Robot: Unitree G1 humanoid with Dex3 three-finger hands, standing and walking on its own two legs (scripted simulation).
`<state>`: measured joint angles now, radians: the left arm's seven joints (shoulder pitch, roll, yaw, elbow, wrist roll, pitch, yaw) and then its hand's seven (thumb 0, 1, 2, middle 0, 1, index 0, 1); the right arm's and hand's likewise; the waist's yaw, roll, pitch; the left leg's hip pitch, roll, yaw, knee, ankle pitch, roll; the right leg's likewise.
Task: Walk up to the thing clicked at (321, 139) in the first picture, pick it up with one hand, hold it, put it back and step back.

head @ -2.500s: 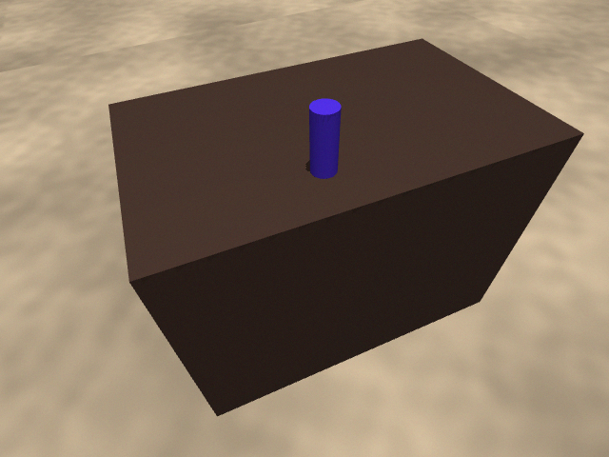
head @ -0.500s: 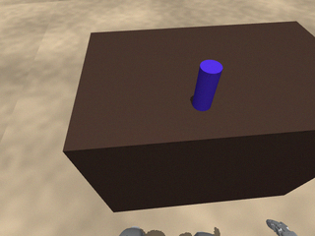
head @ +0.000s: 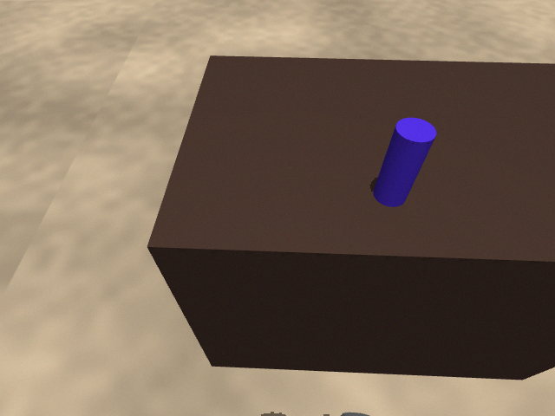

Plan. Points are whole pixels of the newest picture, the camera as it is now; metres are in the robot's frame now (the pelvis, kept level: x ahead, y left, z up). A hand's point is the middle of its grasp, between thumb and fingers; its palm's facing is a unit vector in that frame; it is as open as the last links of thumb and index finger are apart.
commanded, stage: walk up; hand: right
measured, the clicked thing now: (401, 165) +0.50 -0.18 +0.07
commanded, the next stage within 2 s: stand in 1.18 s
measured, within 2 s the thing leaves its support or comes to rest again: neither
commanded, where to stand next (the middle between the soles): +0.06 +0.00 m, yaw -3 degrees
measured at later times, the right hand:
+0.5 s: hand out of the picture +0.09 -0.24 -0.13, palm faces -0.04 +0.95 -0.32, open 7.4 cm
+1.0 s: hand out of the picture +0.07 -0.26 -0.13, palm faces +0.01 +0.95 -0.32, open 7.4 cm
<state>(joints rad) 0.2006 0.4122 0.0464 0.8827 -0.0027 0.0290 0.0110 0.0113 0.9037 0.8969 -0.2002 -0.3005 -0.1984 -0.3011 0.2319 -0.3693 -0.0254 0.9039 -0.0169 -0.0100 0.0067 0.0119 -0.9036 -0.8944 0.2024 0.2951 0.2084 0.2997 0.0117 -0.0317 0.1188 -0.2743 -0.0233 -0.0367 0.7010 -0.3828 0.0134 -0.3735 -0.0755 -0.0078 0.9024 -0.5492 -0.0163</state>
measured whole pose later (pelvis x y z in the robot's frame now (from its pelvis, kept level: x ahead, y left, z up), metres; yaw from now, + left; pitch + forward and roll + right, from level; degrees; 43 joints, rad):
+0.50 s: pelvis -0.01 +0.00 +0.02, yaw -1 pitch -3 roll +0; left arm 0.12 0.38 0.00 1.08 0.00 -0.02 -0.01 0.01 0.90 0.90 -0.20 -0.30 -0.20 -0.30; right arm 0.09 -0.35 0.01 1.07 0.00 -0.01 0.02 0.01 -0.90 -0.89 0.20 0.30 0.21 0.30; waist 0.02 0.00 0.07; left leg -0.17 0.00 -0.03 0.48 -0.26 0.00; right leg -0.19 -0.05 -0.02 0.45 -0.21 0.04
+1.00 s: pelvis +0.00 -0.01 +0.03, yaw -1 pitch -3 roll +0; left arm 0.08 0.34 0.01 1.14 0.01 -0.02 -0.01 0.01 0.90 0.90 -0.20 -0.30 -0.20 -0.30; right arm 0.10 -0.35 -0.01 1.15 0.00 0.00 0.02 0.01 -0.90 -0.89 0.20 0.29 0.21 0.30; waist 0.00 0.01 0.05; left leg -0.11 0.02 -0.02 0.36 -0.20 -0.02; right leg -0.14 -0.04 -0.02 0.35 -0.16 0.03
